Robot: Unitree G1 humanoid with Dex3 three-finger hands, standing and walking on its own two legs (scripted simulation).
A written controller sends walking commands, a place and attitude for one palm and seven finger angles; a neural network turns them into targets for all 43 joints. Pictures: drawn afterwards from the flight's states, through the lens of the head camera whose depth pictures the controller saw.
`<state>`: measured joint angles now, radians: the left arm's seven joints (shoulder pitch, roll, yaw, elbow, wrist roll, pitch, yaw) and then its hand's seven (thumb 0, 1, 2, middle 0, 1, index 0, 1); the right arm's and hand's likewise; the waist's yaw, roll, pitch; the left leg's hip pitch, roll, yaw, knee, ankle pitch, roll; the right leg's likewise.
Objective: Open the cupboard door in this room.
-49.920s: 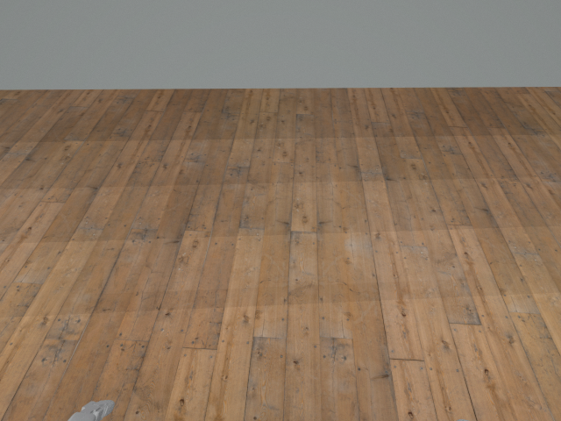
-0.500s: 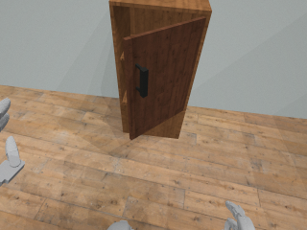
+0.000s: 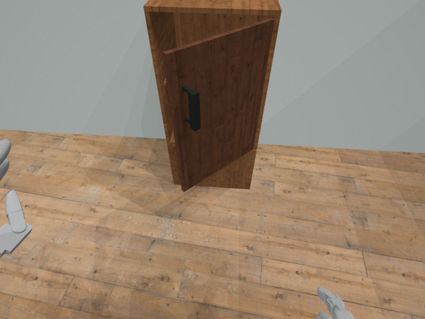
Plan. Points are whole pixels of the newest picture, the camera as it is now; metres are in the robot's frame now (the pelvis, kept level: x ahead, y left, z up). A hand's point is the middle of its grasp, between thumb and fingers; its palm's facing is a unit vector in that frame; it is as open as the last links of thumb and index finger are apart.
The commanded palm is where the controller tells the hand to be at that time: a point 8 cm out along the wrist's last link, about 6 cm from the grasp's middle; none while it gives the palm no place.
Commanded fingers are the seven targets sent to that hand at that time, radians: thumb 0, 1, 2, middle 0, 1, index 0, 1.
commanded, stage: let the arm hang, fingers relaxed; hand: left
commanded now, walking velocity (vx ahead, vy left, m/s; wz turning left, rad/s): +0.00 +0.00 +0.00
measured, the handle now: (190, 107) +0.69 +0.10 +0.02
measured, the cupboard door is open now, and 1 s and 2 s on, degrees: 44 44 44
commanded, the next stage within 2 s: look to check the result in 1.18 s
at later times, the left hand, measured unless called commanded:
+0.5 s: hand out of the picture +0.01 +0.18 -0.17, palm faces +0.09 -0.97 -0.23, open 6.9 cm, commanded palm none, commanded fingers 0.00 0.90 0.90 -0.20 -0.30 -0.20 -0.30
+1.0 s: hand out of the picture +0.02 +0.22 -0.15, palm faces +0.08 -0.95 -0.29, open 7.3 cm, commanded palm none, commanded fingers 0.00 0.90 0.90 -0.20 -0.30 -0.20 -0.30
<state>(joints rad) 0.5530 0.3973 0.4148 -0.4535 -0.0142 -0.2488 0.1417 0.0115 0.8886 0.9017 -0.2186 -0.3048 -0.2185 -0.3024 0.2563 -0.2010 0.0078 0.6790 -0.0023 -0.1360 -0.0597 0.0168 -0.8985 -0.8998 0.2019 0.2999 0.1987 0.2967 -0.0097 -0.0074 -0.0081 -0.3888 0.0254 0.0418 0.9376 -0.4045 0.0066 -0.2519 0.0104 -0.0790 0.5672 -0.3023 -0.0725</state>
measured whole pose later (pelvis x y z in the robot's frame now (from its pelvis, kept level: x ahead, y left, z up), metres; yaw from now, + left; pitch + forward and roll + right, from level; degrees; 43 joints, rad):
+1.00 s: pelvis -0.02 +0.00 +0.01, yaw +4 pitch -2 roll +0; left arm 0.16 0.24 0.03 1.12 0.01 0.00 0.01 0.00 0.91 0.90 -0.20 -0.30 -0.20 -0.30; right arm 0.20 -0.24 -0.01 1.11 -0.02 0.00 -0.01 0.01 -0.90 -0.90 0.20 0.30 0.20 0.30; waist -0.01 0.03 0.05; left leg -0.19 -0.01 -0.01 0.40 -0.17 0.00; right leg -0.19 0.01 0.01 0.41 -0.19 -0.01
